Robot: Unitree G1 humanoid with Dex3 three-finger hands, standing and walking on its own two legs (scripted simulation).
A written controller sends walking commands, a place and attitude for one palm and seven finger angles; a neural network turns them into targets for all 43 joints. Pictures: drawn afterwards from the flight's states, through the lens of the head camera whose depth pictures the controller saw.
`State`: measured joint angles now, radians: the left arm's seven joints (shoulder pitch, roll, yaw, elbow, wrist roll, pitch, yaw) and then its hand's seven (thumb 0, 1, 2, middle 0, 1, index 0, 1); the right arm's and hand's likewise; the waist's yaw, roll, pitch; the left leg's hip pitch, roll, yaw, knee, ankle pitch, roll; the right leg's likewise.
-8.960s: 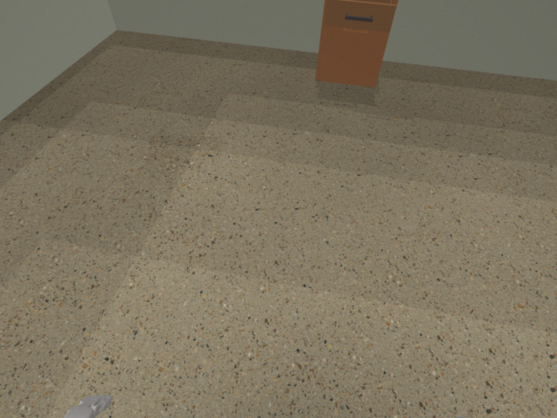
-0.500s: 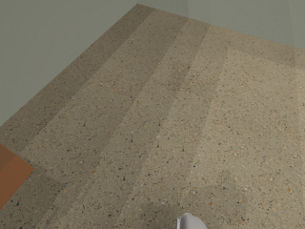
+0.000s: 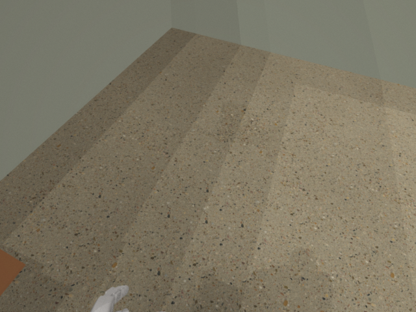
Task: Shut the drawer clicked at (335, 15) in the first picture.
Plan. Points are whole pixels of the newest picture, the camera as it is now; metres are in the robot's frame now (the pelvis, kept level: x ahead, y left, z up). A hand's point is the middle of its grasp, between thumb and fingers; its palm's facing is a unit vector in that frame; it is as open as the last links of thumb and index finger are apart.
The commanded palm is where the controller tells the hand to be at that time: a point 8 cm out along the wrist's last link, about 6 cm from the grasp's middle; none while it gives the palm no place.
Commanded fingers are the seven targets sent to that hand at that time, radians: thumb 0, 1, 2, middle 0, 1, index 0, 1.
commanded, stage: turn to face it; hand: left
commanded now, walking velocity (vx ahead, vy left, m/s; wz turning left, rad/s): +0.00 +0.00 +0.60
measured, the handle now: out of the picture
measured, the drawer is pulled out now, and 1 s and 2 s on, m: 0.18 0.18 0.18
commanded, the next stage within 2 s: take the last steps up to it in 1.86 s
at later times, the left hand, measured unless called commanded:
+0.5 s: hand out of the picture +0.02 +0.19 -0.14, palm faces +0.27 -0.92 -0.29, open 7.4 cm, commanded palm none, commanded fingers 0.00 0.90 0.90 -0.20 -0.30 -0.20 -0.30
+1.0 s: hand out of the picture -0.15 +0.20 -0.17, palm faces +0.57 -0.78 -0.25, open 7.4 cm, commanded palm none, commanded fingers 0.00 0.90 0.90 -0.20 -0.30 -0.20 -0.30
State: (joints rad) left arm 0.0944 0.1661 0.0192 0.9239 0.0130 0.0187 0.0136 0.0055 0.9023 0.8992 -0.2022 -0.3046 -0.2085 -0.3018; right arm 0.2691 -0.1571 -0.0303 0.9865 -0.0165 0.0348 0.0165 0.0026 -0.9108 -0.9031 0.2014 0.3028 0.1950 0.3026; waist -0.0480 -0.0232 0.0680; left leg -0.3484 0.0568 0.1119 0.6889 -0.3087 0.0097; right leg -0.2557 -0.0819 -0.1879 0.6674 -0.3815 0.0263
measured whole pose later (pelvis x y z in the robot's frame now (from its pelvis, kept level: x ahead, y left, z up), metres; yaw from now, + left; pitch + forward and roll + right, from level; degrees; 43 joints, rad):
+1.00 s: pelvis -0.06 -0.01 +0.01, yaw +34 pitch +1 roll -1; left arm 0.21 0.29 0.07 0.93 0.02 0.07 0.01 0.01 0.91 0.90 -0.20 -0.30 -0.20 -0.30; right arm 0.10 -0.23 -0.05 0.87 -0.02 0.02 0.02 0.00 -0.91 -0.90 0.20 0.30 0.20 0.30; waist 0.02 -0.05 0.12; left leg -0.29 0.00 0.04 0.60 -0.32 0.04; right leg -0.45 -0.13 -0.07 1.10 -0.50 0.09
